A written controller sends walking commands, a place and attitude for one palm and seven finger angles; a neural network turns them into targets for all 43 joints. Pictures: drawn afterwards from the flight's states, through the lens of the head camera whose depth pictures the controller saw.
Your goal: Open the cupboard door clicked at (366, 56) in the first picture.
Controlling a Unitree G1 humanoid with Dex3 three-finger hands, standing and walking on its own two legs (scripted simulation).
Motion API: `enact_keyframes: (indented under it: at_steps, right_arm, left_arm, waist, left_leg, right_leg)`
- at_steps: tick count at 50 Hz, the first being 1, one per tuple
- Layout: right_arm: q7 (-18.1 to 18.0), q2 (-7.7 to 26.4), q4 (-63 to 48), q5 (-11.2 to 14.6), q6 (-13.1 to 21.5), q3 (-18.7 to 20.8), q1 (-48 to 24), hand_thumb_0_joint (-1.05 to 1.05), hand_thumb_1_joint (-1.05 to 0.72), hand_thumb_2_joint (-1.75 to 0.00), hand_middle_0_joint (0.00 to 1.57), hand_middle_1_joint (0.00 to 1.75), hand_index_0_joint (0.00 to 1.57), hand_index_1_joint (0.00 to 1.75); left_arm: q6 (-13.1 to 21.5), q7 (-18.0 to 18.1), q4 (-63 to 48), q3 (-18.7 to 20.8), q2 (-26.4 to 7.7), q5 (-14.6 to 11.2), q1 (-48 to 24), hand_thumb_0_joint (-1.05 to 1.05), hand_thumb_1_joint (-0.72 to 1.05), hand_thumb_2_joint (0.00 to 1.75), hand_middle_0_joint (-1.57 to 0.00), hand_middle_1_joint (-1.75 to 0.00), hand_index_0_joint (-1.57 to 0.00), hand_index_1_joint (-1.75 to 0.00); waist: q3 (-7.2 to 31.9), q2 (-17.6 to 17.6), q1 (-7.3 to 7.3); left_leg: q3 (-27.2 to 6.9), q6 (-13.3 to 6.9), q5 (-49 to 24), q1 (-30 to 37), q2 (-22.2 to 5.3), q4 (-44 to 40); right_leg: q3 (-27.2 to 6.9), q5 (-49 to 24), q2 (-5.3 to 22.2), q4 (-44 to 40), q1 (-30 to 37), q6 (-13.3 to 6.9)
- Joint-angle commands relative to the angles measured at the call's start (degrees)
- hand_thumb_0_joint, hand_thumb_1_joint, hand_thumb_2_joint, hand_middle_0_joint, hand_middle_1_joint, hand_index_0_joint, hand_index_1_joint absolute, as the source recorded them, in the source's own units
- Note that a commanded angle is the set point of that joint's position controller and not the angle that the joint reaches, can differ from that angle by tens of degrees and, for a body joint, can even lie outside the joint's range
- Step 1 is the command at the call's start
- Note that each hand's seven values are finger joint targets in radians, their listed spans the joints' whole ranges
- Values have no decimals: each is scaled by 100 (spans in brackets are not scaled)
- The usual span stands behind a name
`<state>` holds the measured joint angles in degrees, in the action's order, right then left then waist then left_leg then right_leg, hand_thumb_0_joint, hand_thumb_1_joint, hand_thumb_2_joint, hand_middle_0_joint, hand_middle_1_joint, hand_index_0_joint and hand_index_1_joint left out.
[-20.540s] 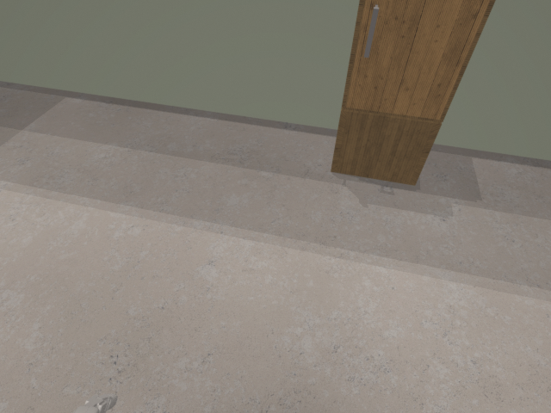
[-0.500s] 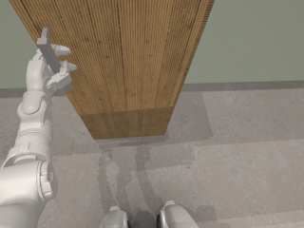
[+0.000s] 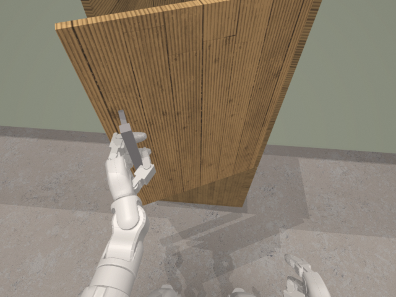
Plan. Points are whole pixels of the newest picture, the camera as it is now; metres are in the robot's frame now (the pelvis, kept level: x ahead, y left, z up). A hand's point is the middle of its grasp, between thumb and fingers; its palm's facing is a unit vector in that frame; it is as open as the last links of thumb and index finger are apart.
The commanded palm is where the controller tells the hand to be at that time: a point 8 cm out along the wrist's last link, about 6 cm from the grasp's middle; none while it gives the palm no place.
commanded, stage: pull the door open along its arc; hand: left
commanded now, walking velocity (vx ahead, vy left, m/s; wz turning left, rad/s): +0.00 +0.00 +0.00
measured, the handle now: (133, 148) +0.40 +0.16 +0.06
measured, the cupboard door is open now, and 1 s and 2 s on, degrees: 26 41 43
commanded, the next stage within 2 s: open thumb and fingers to let go in 0.28 s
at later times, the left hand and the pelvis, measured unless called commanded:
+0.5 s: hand (179, 204) +0.28 +0.05 +0.06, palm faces +0.36 -0.93 -0.02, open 5.9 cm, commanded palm +0.24 +0.10 +0.06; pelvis -0.01 -0.04 +0.00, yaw +3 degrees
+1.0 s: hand (177, 199) +0.29 +0.06 +0.06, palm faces +0.34 -0.94 +0.01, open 13.8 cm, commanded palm +0.24 +0.10 +0.06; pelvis -0.01 -0.03 +0.00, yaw +2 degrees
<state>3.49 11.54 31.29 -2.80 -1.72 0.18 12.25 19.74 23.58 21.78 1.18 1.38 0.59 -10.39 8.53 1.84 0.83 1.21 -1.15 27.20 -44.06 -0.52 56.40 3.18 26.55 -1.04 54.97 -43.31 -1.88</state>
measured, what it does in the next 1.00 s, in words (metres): stands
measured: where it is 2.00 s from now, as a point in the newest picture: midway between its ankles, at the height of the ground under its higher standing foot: outside the picture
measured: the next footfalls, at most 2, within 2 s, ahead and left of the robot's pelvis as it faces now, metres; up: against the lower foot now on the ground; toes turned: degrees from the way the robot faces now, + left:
none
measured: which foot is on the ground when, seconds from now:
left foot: down 0.00-1.00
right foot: down 0.00-1.00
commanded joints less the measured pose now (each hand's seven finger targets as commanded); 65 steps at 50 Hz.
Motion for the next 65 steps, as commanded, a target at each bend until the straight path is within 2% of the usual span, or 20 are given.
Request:
enact_keyframes:
  at_steps: [1,5,13,15,18,19,22,28,30,33,36,39,41,43,48,52,54,56,59,65]
  right_arm:
    - [-170,666,-571,6,204,249,69,0,-90,-90,20,30,20,30]
    - [-204,580,-617,-18,271,224,-92,0,-90,-90,20,30,20,30]
    - [-175,474,-858,-15,438,190,-240,0,-90,-90,20,30,20,30]
    - [-175,429,-924,-17,482,174,-306,0,-90,-90,20,30,20,30]
    - [-260,423,-851,-69,533,138,-343,0,-90,-90,20,30,20,30]
    - [-298,430,-773,-94,537,126,-419,0,-90,-90,20,30,20,30]
    - [-366,369,-677,-103,588,102,-542,0,-90,-90,20,30,20,30]
    - [-402,369,-657,-58,541,142,-446,0,-90,-90,20,30,20,30]
    - [-412,385,-646,-52,520,132,-414,0,-90,-90,20,30,20,30]
    - [-410,409,-698,-52,512,144,-391,0,-90,-90,20,30,20,30]
    - [-405,417,-686,-64,504,134,-397,0,-90,-90,20,30,20,30]
    - [-383,408,-733,-84,510,136,-406,0,-90,-90,20,30,20,30]
    - [-371,413,-732,-75,499,136,-392,0,-90,-90,20,30,20,30]
    - [-368,425,-773,-70,488,152,-381,0,-90,-90,20,30,20,30]
    - [-356,424,-786,-72,486,155,-370,0,-90,-90,20,30,20,30]
    - [-331,415,-807,-84,494,154,-375,0,-90,-90,20,30,20,30]
    - [-330,406,-837,-86,487,153,-393,0,-90,-90,20,30,20,30]
    - [-334,407,-833,-73,495,146,-401,0,-90,-90,20,30,20,30]
    - [-343,408,-845,-70,501,133,-434,0,-90,-90,20,30,20,30]
    - [-313,399,-850,-63,502,107,-463,0,-90,-90,20,30,20,30]
  left_arm:
    - [358,287,-1434,-383,12,123,-1144,0,90,90,-40,-135,-40,-135]
    - [348,358,-1722,-801,268,283,-623,0,90,90,-40,-135,-40,-135]
    - [258,396,-2585,-1425,616,383,1197,0,90,90,-40,-135,-40,-135]
    - [231,429,-2907,-1535,661,411,1546,0,90,90,-40,-135,-40,-135]
    - [225,608,-2861,-1494,500,622,1038,0,90,90,-40,-135,-40,-135]
    - [259,703,-2777,-1417,394,685,466,0,90,90,-40,-135,-40,-135]
    - [358,785,-2481,-1174,280,616,293,0,69,81,-38,-133,-38,-133]
    - [263,558,-2409,-1097,316,375,488,0,27,63,-35,-128,-35,-128]
    - [218,474,-2403,-1143,358,299,376,0,13,57,-35,-127,-35,-127]
    - [204,421,-2411,-1147,358,304,510,0,-8,48,-33,-124,-33,-124]
    - [245,428,-2386,-1131,342,313,366,0,-29,39,-32,-122,-32,-122]
    - [249,475,-2268,-1181,444,373,526,0,-50,30,-30,-120,-30,-120]
    - [246,487,-2262,-1175,447,377,430,0,-50,30,-30,-120,-30,-120]
    - [235,505,-2334,-1130,387,387,589,0,-50,30,-28,-110,-28,-110]
    - [184,604,-2376,-1322,559,481,359,0,-50,30,-24,-85,-24,-85]
    - [137,724,-2357,-1410,668,547,392,0,-50,30,-21,-65,-21,-65]
    - [94,767,-2346,-1374,640,586,532,0,-50,30,-19,-55,-19,-55]
    - [78,772,-2389,-1430,712,553,430,0,-50,30,-18,-45,-18,-45]
    - [36,797,-2373,-1341,663,491,469,0,-50,30,-15,-30,-15,-30]
    - [-11,828,-2429,-1452,818,471,441,0,-50,30,-15,-30,-15,-30]
  waist:
    - [1540,-498,136]
    - [1488,-357,81]
    - [1343,-673,-43]
    - [1214,-590,-32]
    - [806,-717,102]
    - [678,-709,190]
    - [709,-736,130]
    - [1473,-673,-8]
    - [1386,-739,64]
    - [1290,-743,31]
    - [1146,-861,86]
    - [1106,-814,5]
    - [1144,-769,17]
    - [1226,-747,-39]
    - [1171,-538,8]
    - [1194,-549,18]
    - [1271,-513,-51]
    - [1176,-626,10]
    - [1148,-672,-41]
    - [1098,-498,-36]
  left_leg:
    - [-180,66,-1650,1078,55,-762]
    - [-143,41,-1657,1166,72,-776]
    - [-149,28,-1623,1081,105,-834]
    - [-134,28,-1548,1065,121,-812]
    - [-207,15,-1182,833,136,-692]
    - [-222,14,-987,724,139,-616]
    - [-226,34,-633,515,197,-485]
    - [-203,60,-1064,627,210,-542]
    - [-201,56,-1128,664,200,-548]
    - [-229,51,-1266,733,182,-588]
    - [-224,47,-1127,689,180,-583]
    - [-228,41,-1126,686,182,-606]
    - [-210,40,-1133,718,188,-602]
    - [-213,40,-1178,742,185,-629]
    - [-220,31,-1242,881,163,-653]
    - [-215,35,-1243,912,152,-644]
    - [-209,40,-1288,917,147,-666]
    - [-216,40,-1212,908,143,-667]
    - [-234,41,-1164,872,145,-691]
    - [-254,61,-1201,936,136,-712]
  right_leg:
    - [-57,-1966,-6,-777,1229,44]
    - [-116,-2015,46,-844,1316,23]
    - [-232,-2270,147,-1003,1749,45]
    - [-288,-2332,195,-1044,1726,79]
    - [-432,-1771,245,-1157,1378,101]
    - [-513,-1397,284,-1195,1146,115]
    - [-801,-709,393,-1393,1103,151]
    - [-834,-1798,438,-1235,1806,192]
    - [-770,-2043,441,-1204,1769,229]
    - [-680,-2249,407,-1153,1744,200]
    - [-661,-2010,407,-1174,1589,220]
    - [-569,-1819,362,-1117,1496,171]
    - [-562,-1838,353,-1110,1475,168]
    - [-514,-1814,317,-1086,1547,125]
    - [-329,-1633,223,-975,1299,48]
    - [-254,-1581,186,-922,1205,40]
    - [-233,-1582,169,-879,1255,15]
    - [-223,-1470,163,-923,1202,26]
    - [-209,-1362,153,-933,1215,21]
    - [-120,-1310,115,-870,1114,-9]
